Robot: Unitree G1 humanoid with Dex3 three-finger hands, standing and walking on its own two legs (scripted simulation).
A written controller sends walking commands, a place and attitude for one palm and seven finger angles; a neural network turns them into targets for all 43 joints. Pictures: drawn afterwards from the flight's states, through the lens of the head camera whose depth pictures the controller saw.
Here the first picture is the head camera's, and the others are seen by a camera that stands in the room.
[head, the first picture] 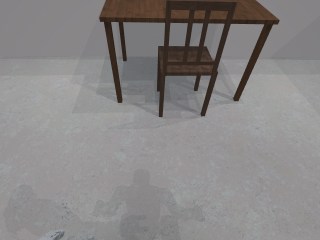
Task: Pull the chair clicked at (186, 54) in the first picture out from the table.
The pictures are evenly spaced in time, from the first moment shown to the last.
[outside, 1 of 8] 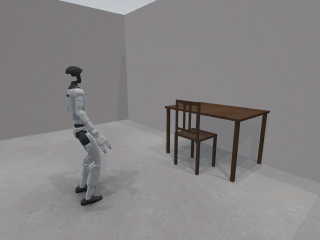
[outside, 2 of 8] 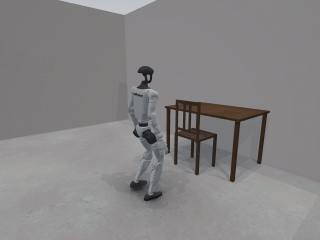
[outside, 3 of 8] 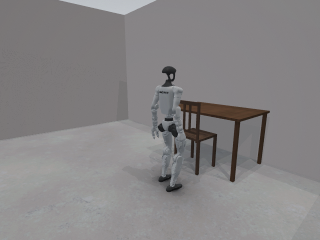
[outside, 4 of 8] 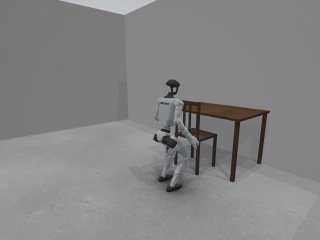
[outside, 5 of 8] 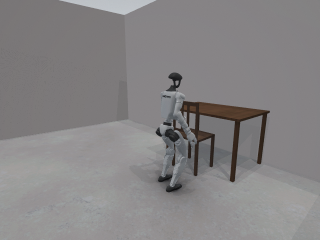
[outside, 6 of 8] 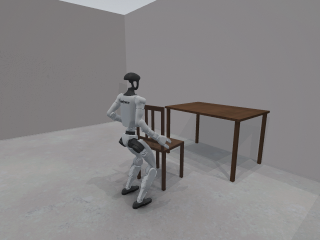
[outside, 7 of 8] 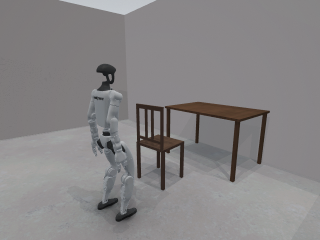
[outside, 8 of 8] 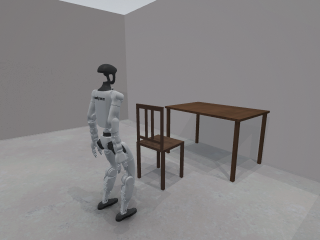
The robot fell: no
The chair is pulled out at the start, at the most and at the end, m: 0.00 0.58 0.57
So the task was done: yes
